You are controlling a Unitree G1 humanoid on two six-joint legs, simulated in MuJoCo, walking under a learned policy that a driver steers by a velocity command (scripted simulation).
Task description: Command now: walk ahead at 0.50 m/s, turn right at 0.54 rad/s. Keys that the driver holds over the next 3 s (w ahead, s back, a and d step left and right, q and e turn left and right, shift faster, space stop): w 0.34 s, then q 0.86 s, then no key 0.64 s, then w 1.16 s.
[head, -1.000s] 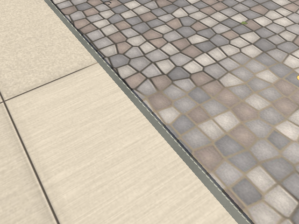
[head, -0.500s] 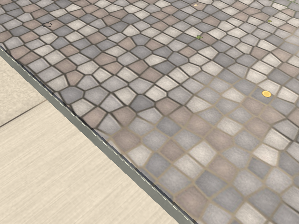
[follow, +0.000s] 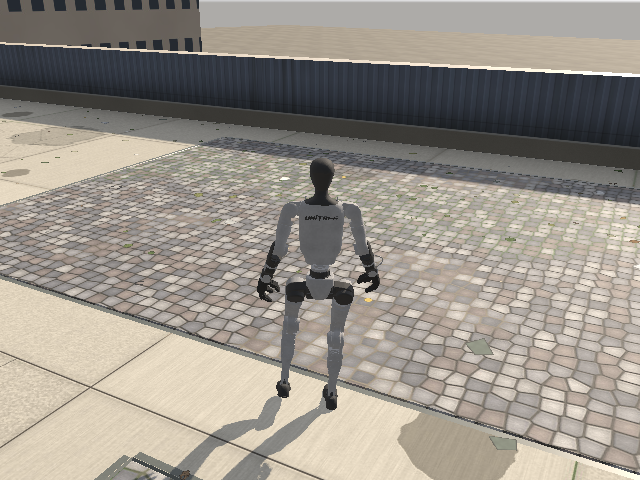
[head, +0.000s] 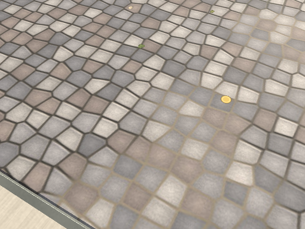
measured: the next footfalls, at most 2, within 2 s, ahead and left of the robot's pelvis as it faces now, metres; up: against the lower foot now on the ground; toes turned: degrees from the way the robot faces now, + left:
left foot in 0.32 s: +0.37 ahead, +0.15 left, +0.00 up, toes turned -5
right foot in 0.80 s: +0.50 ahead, -0.07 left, +0.00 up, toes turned +11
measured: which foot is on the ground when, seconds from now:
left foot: up 0.00-0.30, down 0.32-0.80, up 0.82-1.00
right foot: down 0.00-0.34, up 0.36-0.78, down 0.80-1.00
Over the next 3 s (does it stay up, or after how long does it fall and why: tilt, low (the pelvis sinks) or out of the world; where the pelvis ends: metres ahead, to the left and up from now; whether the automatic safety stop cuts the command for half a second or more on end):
stays up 0.86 0.26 0.00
